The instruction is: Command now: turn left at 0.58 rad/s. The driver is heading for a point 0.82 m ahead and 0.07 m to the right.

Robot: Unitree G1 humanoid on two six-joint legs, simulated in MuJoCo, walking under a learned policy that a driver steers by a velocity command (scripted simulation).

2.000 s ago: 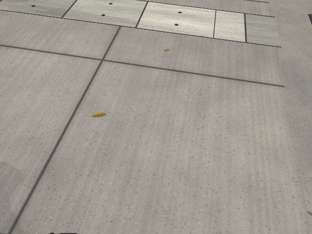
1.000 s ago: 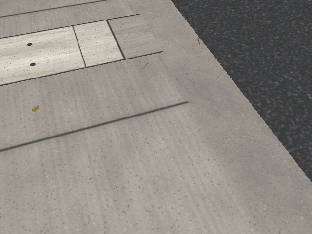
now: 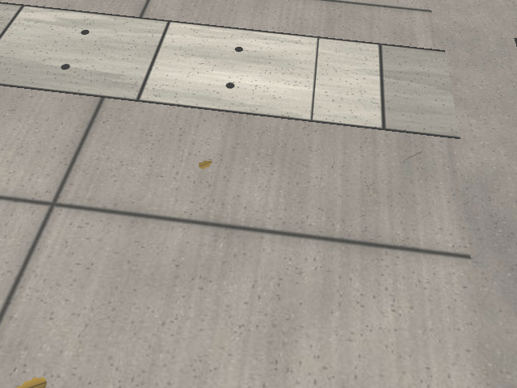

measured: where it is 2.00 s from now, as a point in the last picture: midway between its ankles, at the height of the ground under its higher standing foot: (231, 318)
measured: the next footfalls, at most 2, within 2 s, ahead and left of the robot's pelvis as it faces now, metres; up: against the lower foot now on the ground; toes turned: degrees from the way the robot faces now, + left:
right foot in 0.14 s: +0.06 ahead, -0.14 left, +0.00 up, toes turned +10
left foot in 0.50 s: -0.01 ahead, +0.11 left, +0.00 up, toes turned +8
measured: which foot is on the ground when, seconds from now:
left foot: down 0.00-0.14, up 0.16-0.48, down 0.50-0.84, up 0.86-1.00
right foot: up 0.00-0.12, down 0.14-0.50, up 0.52-0.82, down 0.84-1.00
